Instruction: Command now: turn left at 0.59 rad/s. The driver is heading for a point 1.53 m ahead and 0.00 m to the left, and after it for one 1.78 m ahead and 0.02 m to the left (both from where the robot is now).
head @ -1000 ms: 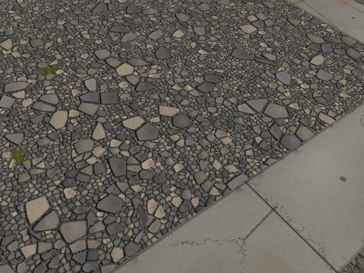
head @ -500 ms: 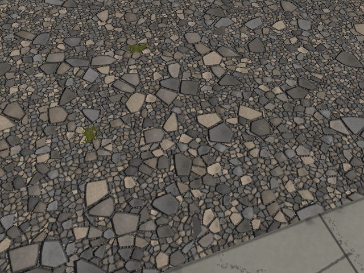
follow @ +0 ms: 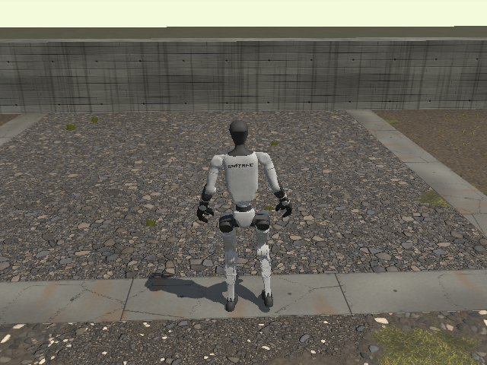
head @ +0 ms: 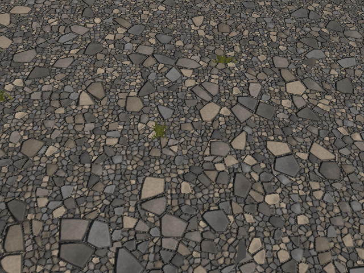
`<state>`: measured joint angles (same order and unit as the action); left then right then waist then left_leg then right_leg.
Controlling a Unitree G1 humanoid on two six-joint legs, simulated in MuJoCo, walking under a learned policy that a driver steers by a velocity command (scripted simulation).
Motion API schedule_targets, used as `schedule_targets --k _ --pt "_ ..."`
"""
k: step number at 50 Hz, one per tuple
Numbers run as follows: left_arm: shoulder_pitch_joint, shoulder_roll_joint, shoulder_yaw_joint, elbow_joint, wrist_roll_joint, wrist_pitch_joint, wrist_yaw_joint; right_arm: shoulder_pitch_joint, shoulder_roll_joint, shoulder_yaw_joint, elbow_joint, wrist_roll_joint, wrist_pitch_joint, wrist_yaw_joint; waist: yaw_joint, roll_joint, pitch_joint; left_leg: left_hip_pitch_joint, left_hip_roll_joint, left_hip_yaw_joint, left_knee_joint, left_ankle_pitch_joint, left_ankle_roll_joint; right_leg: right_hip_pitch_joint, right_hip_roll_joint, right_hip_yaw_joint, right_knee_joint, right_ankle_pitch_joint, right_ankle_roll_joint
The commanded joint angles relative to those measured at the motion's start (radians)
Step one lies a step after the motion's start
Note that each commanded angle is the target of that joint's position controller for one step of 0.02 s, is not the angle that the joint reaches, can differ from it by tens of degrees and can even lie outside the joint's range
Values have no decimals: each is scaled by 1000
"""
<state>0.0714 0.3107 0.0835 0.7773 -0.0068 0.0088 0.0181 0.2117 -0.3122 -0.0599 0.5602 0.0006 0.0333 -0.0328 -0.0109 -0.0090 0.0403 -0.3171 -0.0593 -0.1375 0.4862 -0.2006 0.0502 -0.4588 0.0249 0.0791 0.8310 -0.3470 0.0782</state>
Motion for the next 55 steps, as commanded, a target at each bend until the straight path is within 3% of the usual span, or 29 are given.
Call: schedule_targets --k 1,4,6,7,8,9,10,11,12,13,16,18,20,21,23,24,25,26,27,28,31,42,55 --pt "-38 82 16 -71 -7 -23 -10 -3 -185 -61 -74 1 -2 1 -16 176 -129 170 240 -315 -98 259 183 -8 15 9 -96 -29 -4" --pt "-13 91 19 -72 -9 -35 -22 -27 -183 -63 -81 11 3 8 -6 183 -143 188 224 -376 -68 323 171 53 25 12 -210 -26 -22" --pt "53 91 21 -52 -4 -42 -31 -66 -166 -57 -87 24 8 5 33 170 -162 168 189 -351 -18 314 127 175 12 -16 -407 129 -49" --pt "76 110 27 -45 6 -43 -31 -50 -144 -51 -83 24 7 2 33 137 -170 105 152 -319 17 203 82 279 -46 11 -477 255 -76" --pt "76 167 35 -60 25 -39 -26 0 -89 -35 -78 4 5 3 0 -48 -185 -15 52 -201 186 -73 21 384 -234 190 -512 378 -147" --pt "58 210 39 -51 44 -32 -26 3 -109 -41 -103 5 -3 1 -27 -273 -106 -201 -89 -40 340 -434 -39 345 -385 404 -534 523 -330" --pt "34 164 30 -76 39 -38 -21 14 -185 -64 -83 -8 -11 -2 -3 -199 -97 -219 -32 -56 555 -461 -83 306 -434 428 -535 512 -402" --pt "2 132 20 -82 26 -39 -15 14 -209 -77 -61 2 -10 2 -12 -138 -83 -227 -24 -61 638 -397 -96 301 -376 339 -517 486 -368" --pt "-24 117 14 -82 14 -37 -11 23 -182 -74 -39 2 -3 0 -23 -109 -70 -233 -21 -60 660 -348 -112 306 -311 260 -502 450 -319" --pt "-26 104 9 -80 1 -37 -9 19 -158 -68 -34 -1 3 -2 -14 -111 -63 -255 -19 -67 671 -305 -125 330 -290 230 -490 474 -304" --pt "7 86 -3 -58 5 -26 -5 -11 -79 -37 -36 6 5 3 3 -128 -84 -186 2 -3 526 -255 -146 360 -232 124 -475 568 -299" --pt "8 94 -3 -53 6 -16 -6 -45 -41 -17 -44 1 2 7 23 -163 -101 -84 45 63 334 -255 -149 359 -214 88 -463 575 -288" --pt "43 127 5 -41 4 -7 -9 -59 -50 -17 -42 10 0 8 49 -188 -103 -9 48 106 192 -237 -148 354 -229 108 -455 583 -297" --pt "50 134 4 -37 -1 -5 -11 -40 -60 -21 -30 14 0 8 41 -180 -103 32 44 117 100 -178 -141 352 -230 115 -442 573 -292" --pt "65 112 -9 -22 -14 -10 -14 9 -64 -23 1 5 -2 6 10 -145 -90 177 39 120 -170 53 -101 303 -209 107 -425 515 -242" --pt "96 91 -19 -14 -4 -23 -18 5 -98 -26 -8 -5 -3 -1 23 -94 -113 289 101 40 -167 194 -72 238 -194 99 -421 432 -180" --pt "114 64 -32 -20 29 -41 -28 18 -162 -36 -19 -15 0 -11 53 53 -158 368 213 -60 -83 453 -25 179 -130 29 -356 291 -120" --pt "125 31 -39 -8 24 -45 -28 -24 -122 -24 -3 -26 -3 2 78 173 -161 233 222 -60 -64 316 39 255 -83 -32 -404 120 -69" --pt "74 75 -34 0 28 -43 -25 -49 -71 -15 -18 -24 -12 16 39 116 -120 196 174 -39 -75 175 32 270 -72 -43 -392 149 -41" --pt "48 86 -30 4 23 -40 -24 -33 -59 -11 -6 -30 -18 20 21 88 -97 183 148 -21 -80 115 11 254 -64 -49 -380 168 -41" --pt "59 74 -32 20 16 -24 -14 -13 -70 -9 9 -23 -35 20 26 93 -41 129 135 -16 -78 118 -9 248 -71 -41 -377 209 -46" --pt "90 73 -32 114 11 -18 2 0 -44 2 41 -19 -46 17 29 33 -38 112 113 -2 -74 108 -8 278 -77 -36 -385 226 -34" --pt "117 71 -30 207 7 -12 19 36 -33 3 133 -14 -50 12 31 24 -30 112 89 32 -74 118 -18 287 -75 -36 -393 236 -36"
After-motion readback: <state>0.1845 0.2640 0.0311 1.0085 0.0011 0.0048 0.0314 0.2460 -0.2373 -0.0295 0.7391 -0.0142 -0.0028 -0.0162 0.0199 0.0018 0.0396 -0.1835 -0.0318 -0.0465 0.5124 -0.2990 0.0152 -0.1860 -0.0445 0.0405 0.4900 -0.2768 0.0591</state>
